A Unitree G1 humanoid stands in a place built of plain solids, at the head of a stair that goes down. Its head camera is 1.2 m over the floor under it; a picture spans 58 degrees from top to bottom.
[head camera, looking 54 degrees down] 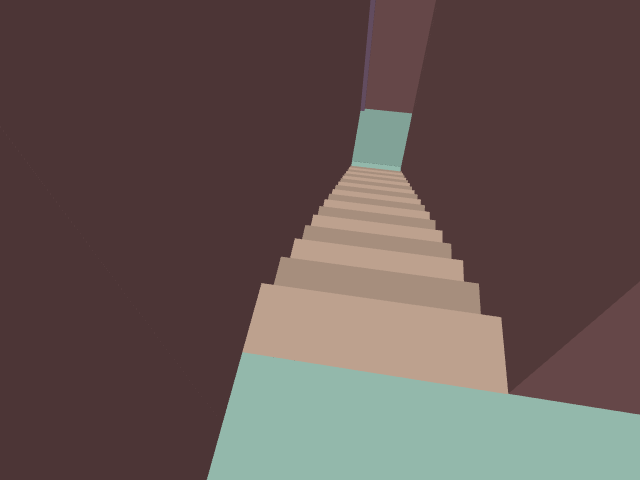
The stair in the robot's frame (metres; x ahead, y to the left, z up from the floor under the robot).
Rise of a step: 0.19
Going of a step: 0.23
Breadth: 0.75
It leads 9 degrees to the right of straight ahead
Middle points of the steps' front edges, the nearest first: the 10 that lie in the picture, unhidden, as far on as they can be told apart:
0.64 -0.18 0.00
0.87 -0.22 -0.19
1.10 -0.26 -0.38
1.33 -0.29 -0.57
1.56 -0.33 -0.77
1.78 -0.37 -0.96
2.01 -0.40 -1.15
2.24 -0.44 -1.34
2.47 -0.48 -1.53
2.70 -0.51 -1.73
